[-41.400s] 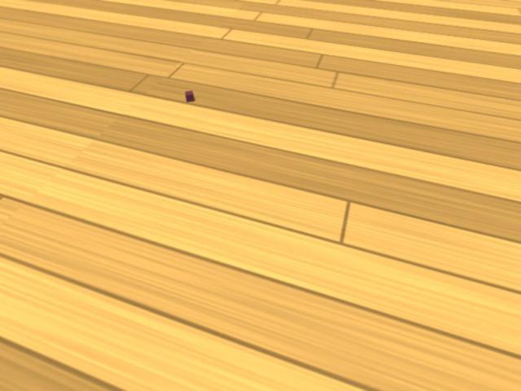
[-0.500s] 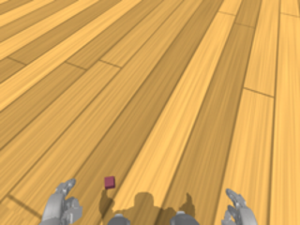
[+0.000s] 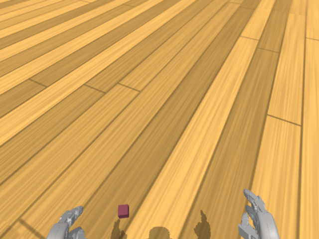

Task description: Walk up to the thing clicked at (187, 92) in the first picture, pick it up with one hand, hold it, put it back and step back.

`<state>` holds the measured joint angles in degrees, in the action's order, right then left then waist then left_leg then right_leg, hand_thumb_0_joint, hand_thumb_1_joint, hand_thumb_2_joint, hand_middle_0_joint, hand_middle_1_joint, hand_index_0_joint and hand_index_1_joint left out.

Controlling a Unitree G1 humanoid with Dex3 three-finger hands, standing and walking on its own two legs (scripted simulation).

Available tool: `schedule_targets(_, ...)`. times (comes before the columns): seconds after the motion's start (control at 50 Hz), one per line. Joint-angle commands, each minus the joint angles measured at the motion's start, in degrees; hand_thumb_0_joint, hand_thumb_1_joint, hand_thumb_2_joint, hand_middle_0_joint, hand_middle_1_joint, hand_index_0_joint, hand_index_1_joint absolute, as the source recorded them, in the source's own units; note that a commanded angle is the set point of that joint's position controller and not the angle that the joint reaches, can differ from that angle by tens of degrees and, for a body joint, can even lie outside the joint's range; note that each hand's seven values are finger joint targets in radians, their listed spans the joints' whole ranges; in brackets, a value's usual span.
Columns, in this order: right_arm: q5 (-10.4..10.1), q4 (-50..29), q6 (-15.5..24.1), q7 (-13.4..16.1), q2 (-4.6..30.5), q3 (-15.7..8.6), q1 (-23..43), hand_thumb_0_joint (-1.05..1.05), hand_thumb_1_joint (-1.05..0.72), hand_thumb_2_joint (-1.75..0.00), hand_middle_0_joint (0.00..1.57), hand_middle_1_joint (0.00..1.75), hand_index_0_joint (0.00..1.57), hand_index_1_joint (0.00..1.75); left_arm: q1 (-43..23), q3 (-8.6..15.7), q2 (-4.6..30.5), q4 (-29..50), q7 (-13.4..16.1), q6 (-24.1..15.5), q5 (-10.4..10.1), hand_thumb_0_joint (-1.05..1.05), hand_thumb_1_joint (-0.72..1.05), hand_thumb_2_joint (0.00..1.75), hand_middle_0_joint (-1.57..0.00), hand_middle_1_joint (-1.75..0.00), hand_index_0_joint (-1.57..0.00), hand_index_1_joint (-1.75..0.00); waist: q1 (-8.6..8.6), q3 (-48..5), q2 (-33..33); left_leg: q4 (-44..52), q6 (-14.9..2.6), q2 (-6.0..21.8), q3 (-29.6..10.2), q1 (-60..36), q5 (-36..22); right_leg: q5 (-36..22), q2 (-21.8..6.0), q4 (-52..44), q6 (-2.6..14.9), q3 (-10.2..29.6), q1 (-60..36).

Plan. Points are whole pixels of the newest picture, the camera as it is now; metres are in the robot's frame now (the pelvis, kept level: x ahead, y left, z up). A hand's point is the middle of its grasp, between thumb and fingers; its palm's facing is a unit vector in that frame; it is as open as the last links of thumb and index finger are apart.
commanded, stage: home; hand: left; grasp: from above
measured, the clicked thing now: (123, 211) +0.43 +0.20 -0.69
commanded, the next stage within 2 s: stand in 1.66 s
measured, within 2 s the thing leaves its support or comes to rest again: neither
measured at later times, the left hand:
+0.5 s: hand out of the picture +0.16 +0.18 -0.04, palm faces +0.04 -0.98 -0.20, open 7.4 cm
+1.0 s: hand out of the picture +0.16 +0.18 -0.04, palm faces +0.04 -0.98 -0.21, open 7.4 cm
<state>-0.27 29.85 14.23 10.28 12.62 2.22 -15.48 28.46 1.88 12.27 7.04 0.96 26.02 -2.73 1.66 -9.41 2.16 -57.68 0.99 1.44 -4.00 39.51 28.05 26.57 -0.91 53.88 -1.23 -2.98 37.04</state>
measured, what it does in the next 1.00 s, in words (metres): stands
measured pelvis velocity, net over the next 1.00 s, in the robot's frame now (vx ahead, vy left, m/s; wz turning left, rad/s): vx -0.01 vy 0.00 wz -0.01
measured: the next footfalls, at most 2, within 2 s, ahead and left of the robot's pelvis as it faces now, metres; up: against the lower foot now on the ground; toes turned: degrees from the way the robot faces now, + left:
none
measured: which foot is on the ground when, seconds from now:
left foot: down 0.00-1.00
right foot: down 0.00-1.00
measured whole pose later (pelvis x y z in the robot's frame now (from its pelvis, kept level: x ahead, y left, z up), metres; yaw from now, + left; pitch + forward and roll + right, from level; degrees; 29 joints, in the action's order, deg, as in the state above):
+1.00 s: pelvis -0.01 +0.00 +0.00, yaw +0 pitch +9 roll -2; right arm -0.2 31.3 14.8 10.7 12.7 1.9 -17.0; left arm 28.7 1.7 12.8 7.9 1.1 26.2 -2.7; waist 1.8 -9.3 2.5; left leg -58.3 1.2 1.7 -3.7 40.0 27.8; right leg 26.3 -0.6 54.8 -1.1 -2.6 37.9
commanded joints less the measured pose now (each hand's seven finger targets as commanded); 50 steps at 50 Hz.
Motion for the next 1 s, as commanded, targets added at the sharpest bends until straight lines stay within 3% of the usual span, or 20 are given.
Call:
schedule_targets(0.0,0.1,-7.6,3.2,1.0,6.9,-3.4,2.5,0.0,-0.9,-0.9,0.2,0.3,0.2,0.3,-1.4,3.7,6.5,11.5,0.5,-3.0,0.3,0.0,0.9,0.9,-0.2,-0.3,-0.2,-0.3,0.92,-5.8,1.4,9.0,-1.53,-1.7,1.6,-7.0,-14.8,-12.6,2.1,-8.3,1.2,-1.0,-3.5)
schedule_targets(0.14,0.0,-7.8,3.2,0.9,6.9,-3.2,3.2,0.0,-0.9,-0.9,0.2,0.3,0.2,0.3,-1.3,3.4,6.3,11.0,0.6,-3.1,0.1,0.0,0.9,0.9,-0.2,-0.3,-0.2,-0.3,0.24,-3.8,1.3,10.4,-1.4,-1.3,1.1,-5.9,-12.3,-10.0,2.4,-8.3,1.32,-1.5,-2.5)
schedule_targets(0.26,0.0,-7.7,3.3,1.0,7.1,-3.3,2.9,0.0,-0.9,-0.9,0.2,0.3,0.2,0.3,-0.7,3.1,5.9,10.0,0.5,-3.0,0.0,0.0,0.9,0.9,-0.2,-0.3,-0.2,-0.3,0.76,-3.9,-0.3,9.7,-1.66,-1.4,1.4,-5.6,-12.4,-10.4,2.3,-8.6,1.19,-1.2,-2.9)
schedule_targets(0.44,0.1,-7.2,3.6,1.1,7.2,-3.6,2.5,0.0,-0.9,-0.9,0.2,0.3,0.2,0.3,-2.2,4.1,7.2,11.8,0.5,-3.2,0.1,0.0,0.9,0.9,-0.2,-0.3,-0.2,-0.3,0.6,-4.1,1.0,10.1,-1.5,-1.2,1.4,-5.4,-11.0,-9.1,2.2,-8.4,1.27,-1.2,-2.7)
schedule_targets(0.48,0.1,-7.4,3.6,1.0,6.9,-3.3,2.7,0.0,-0.9,-0.9,0.2,0.3,0.2,0.3,-0.4,3.1,5.7,9.4,0.4,-2.9,0.0,0.0,0.9,0.9,-0.2,-0.3,-0.2,-0.3,0.55,-3.2,0.5,10.2,-1.48,-1.2,1.4,-4.9,-10.3,-8.4,2.3,-8.6,1.21,-1.1,-2.2)
schedule_targets(0.54,0.1,-7.4,3.6,1.1,7.2,-3.6,2.8,0.0,-0.9,-0.9,0.2,0.3,0.2,0.3,-3.1,4.2,7.4,12.3,0.5,-3.1,0.1,0.0,0.9,0.9,-0.2,-0.3,-0.2,-0.3,0.61,-2.8,0.4,10.2,-1.64,-1.3,1.7,-4.6,-8.1,-6.7,2.2,-9.2,1.03,-1.0,-1.9)
schedule_targets(0.58,0.1,-7.5,3.9,1.0,6.9,-3.3,2.9,0.0,-0.9,-0.9,0.2,0.3,0.2,0.3,-1.4,3.3,6.1,10.3,0.3,-2.7,-0.1,0.0,0.9,0.9,-0.2,-0.3,-0.2,-0.3,0.73,-1.7,-0.6,10.2,-1.79,-1.5,1.7,-3.5,-6.6,-5.6,2.0,-9.6,0.9,-0.9,-1.6)
schedule_targets(0.68,0.0,-7.5,4.0,1.1,7.2,-3.4,3.0,0.0,-0.9,-0.9,0.2,0.3,0.2,0.3,-1.9,3.7,6.8,12.0,0.3,-2.5,0.0,0.0,0.9,0.9,-0.2,-0.3,-0.2,-0.3,0.39,-2.2,1.3,10.7,-1.6,-1.3,1.7,-4.0,-5.8,-4.8,2.1,-9.1,1.07,-0.9,-1.4)
schedule_targets(0.76,0.0,-7.8,4.2,1.3,6.9,-3.5,2.8,0.0,-0.9,-0.9,0.2,0.3,0.2,0.3,-2.0,4.0,7.2,12.7,0.5,-2.8,0.0,0.0,0.9,0.9,-0.2,-0.3,-0.2,-0.3,0.53,-3.6,-0.1,9.3,-1.73,-1.5,1.7,-4.1,-8.4,-7.2,1.9,-9.1,0.92,-0.6,-2.2)
schedule_targets(0.8,-0.1,-7.7,4.2,1.2,6.8,-3.2,2.8,0.0,-0.9,-0.9,0.2,0.3,0.2,0.3,0.3,2.4,5.0,8.9,0.2,-2.2,0.0,0.0,0.9,0.9,-0.2,-0.3,-0.2,-0.3,0.89,-2.8,-0.8,9.3,-1.88,-1.6,2.0,-3.5,-7.8,-6.8,1.9,-9.2,0.98,-0.5,-1.7)
schedule_targets(0.84,-0.1,-7.7,4.2,1.3,7.2,-3.6,2.6,0.0,-0.9,-0.9,0.2,0.3,0.2,0.3,-2.7,4.5,7.9,13.9,0.5,-2.7,-0.1,0.0,0.9,0.9,-0.2,-0.3,-0.2,-0.3,0.6,-4.8,1.3,9.3,-1.69,-1.6,2.0,-4.6,-8.8,-7.6,1.9,-9.0,1.02,-0.4,-2.3)
schedule_targets(0.86,0.0,-7.2,4.2,1.4,7.1,-3.5,2.9,0.0,-0.9,-0.9,0.2,0.3,0.2,0.3,-2.0,3.5,7.0,11.8,0.4,-2.6,0.2,0.0,0.9,0.9,-0.2,-0.3,-0.2,-0.3,0.76,-2.7,-0.4,9.5,-1.72,-1.3,1.7,-4.0,-8.0,-6.7,2.1,-8.9,0.93,-0.8,-1.7)
schedule_targets(0.92,0.0,-7.6,4.1,1.4,7.0,-3.6,2.8,0.0,-0.9,-0.9,0.2,0.3,0.2,0.3,-1.2,3.6,7.1,12.2,0.6,-2.7,0.2,0.0,0.9,0.9,-0.2,-0.3,-0.2,-0.3,0.39,-4.5,0.9,9.4,-1.5,-1.3,1.5,-4.6,-10.1,-8.4,2.1,-8.2,1.14,-0.8,-2.2)
schedule_targets(0.94,0.0,-7.2,4.0,1.3,6.7,-3.2,2.8,0.0,-0.9,-0.9,0.2,0.3,0.2,0.3,0.0,2.2,5.4,9.6,0.4,-2.3,0.2,0.0,0.9,0.9,-0.2,-0.3,-0.2,-0.3,0.53,-2.3,-0.1,9.6,-1.59,-1.3,1.5,-3.7,-8.6,-7.2,2.2,-8.7,1.04,-1.0,-1.4)
schedule_targets(0.96,0.0,-8.0,4.2,1.3,7.3,-3.6,3.1,0.0,-0.9,-0.9,0.2,0.3,0.2,0.3,-2.1,3.5,7.0,12.9,0.4,-2.7,-0.1,0.0,0.9,0.9,-0.2,-0.3,-0.2,-0.3,0.7,-3.7,-0.3,9.3,-1.74,-1.4,1.6,-4.0,-8.8,-7.5,2.0,-8.8,1.03,-0.8,-2.1)
schedule_targets(0.98,0.0,-7.8,4.2,1.4,7.2,-3.5,3.1,0.0,-0.9,-0.9,0.2,0.3,0.2,0.3,-2.2,3.3,6.7,12.8,0.5,-2.6,-0.1,0.0,0.9,0.9,-0.2,-0.3,-0.2,-0.3,0.62,-2.9,-0.3,9.4,-1.76,-1.4,1.7,-3.9,-8.2,-7.1,2.0,-8.8,0.94,-0.7,-1.8)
